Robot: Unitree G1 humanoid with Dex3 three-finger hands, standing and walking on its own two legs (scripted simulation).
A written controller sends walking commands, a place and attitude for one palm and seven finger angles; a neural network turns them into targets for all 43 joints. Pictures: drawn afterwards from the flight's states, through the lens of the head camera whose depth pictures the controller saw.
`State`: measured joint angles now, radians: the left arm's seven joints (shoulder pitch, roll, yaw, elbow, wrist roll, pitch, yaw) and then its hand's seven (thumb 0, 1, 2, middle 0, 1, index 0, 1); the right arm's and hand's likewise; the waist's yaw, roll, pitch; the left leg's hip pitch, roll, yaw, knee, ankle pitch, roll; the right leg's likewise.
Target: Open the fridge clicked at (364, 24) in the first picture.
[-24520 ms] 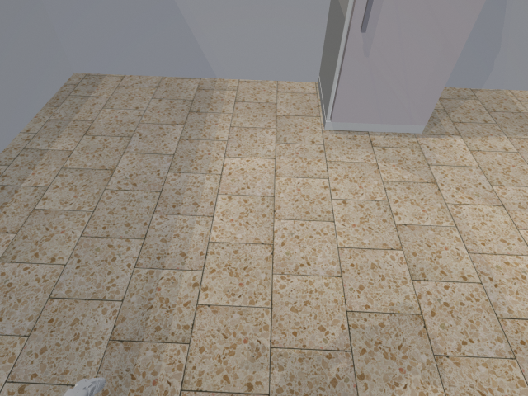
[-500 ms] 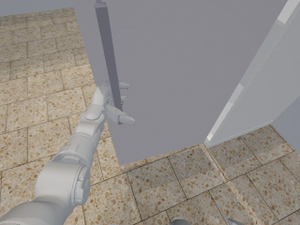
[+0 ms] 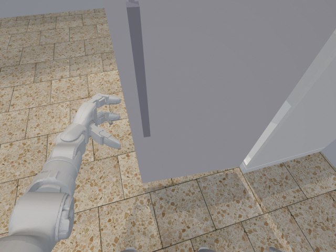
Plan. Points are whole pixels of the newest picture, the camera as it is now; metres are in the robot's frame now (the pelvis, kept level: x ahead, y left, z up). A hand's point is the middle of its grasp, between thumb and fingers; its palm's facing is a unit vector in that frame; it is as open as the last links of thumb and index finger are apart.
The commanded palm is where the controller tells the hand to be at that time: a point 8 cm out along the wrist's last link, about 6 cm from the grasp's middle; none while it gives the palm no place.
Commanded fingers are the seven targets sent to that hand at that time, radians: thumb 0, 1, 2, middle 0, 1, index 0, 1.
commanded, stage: slip the hand off the handle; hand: left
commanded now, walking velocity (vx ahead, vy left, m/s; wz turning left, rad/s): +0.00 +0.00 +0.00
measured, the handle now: (141, 84) +0.51 +0.07 +0.11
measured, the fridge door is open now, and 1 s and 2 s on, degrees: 84 84 84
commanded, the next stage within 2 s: draw the hand back to the body in 0.60 s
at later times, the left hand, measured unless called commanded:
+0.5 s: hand (114, 153) +0.34 +0.13 +0.04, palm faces -0.17 -0.98 -0.08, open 14.7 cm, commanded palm +0.31 +0.17 +0.06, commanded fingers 0.00 -0.55 0.20 -0.25 -1.15 -0.25 -1.15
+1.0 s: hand (100, 162) +0.30 +0.15 +0.07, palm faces +0.04 -1.00 -0.04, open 14.7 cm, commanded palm +0.26 +0.20 +0.09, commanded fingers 0.00 -0.55 0.20 -0.25 -1.15 -0.25 -1.15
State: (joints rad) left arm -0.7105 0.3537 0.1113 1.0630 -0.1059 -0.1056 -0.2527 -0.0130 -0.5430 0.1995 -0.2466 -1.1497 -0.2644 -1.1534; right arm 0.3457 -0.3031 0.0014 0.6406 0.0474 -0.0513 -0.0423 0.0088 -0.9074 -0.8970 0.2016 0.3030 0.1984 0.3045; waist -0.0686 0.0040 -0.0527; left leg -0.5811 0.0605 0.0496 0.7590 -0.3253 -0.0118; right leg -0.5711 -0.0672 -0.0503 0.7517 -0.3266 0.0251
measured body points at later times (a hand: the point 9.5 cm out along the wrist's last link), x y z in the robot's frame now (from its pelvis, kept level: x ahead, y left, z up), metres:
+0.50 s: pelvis +0.01 +0.00 +0.01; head +0.02 -0.01 +0.46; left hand +0.34 +0.18 +0.05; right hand +0.16 -0.24 -0.08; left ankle +0.03 +0.13 -0.71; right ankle +0.03 -0.14 -0.71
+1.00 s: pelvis +0.01 -0.01 +0.00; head +0.02 -0.02 +0.45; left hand +0.29 +0.20 +0.08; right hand +0.18 -0.23 -0.09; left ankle +0.03 +0.13 -0.71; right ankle +0.03 -0.14 -0.71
